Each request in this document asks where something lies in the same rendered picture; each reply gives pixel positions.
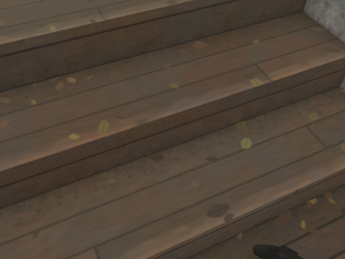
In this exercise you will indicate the robot right hand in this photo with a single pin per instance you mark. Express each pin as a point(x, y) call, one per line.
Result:
point(275, 252)

